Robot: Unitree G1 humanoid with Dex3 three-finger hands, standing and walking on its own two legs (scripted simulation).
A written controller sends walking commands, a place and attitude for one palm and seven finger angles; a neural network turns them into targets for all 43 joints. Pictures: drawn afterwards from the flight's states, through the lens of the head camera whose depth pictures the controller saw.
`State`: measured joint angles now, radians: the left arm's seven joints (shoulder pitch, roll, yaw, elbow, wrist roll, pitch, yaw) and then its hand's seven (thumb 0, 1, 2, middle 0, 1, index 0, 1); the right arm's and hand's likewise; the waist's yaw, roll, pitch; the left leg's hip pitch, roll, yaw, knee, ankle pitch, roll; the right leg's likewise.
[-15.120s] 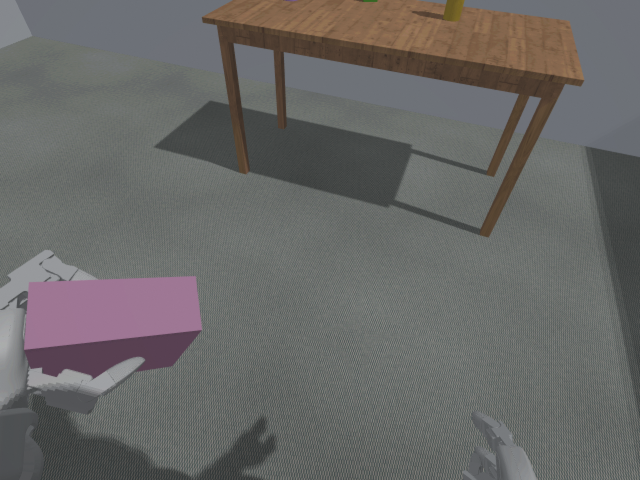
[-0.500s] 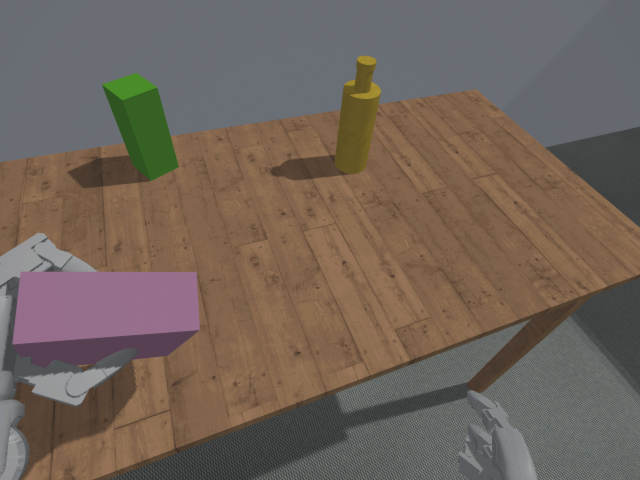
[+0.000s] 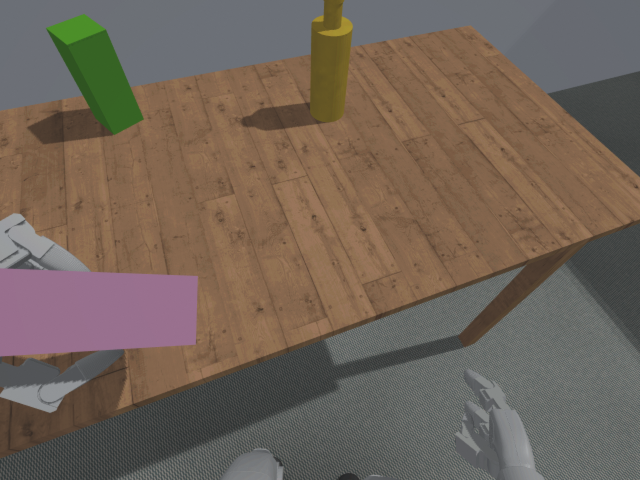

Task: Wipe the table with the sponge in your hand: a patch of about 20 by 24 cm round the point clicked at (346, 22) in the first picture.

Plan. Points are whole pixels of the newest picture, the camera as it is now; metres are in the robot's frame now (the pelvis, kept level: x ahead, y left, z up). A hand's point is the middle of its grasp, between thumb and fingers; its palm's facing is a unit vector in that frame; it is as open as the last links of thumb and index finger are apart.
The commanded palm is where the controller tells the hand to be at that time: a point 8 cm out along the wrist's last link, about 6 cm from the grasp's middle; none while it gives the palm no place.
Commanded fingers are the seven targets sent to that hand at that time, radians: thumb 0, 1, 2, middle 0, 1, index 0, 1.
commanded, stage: shuffle to correct the standing spot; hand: left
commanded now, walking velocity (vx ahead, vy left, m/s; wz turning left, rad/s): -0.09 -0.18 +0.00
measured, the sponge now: (122, 315) +0.23 +0.20 +0.15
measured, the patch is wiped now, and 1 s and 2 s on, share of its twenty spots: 0.00 0.00 0.00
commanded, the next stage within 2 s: come to a stop and stand still in 0.06 s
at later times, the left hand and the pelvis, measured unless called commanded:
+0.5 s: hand (65, 373) +0.18 +0.21 +0.17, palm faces +0.36 -0.84 -0.41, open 9.6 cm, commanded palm +0.13 +0.26 +0.18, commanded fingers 0.00 0.10 1.30 -1.20 -1.60 -1.20 -1.60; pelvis -0.03 -0.03 +0.01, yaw +0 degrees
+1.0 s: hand out of the picture +0.20 +0.29 +0.17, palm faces +0.39 -0.84 -0.38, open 9.6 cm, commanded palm +0.14 +0.31 +0.18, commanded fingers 0.00 0.10 1.30 -1.20 -1.60 -1.20 -1.60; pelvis -0.03 +0.03 +0.00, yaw -1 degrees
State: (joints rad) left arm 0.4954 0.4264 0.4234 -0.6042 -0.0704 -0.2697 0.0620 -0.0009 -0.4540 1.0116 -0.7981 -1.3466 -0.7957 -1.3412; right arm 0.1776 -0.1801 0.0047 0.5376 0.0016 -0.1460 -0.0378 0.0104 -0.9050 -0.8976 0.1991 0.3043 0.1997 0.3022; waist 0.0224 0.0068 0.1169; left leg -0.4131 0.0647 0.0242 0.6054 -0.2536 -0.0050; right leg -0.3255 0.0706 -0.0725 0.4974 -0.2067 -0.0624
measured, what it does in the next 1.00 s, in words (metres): steps on the spot: left foot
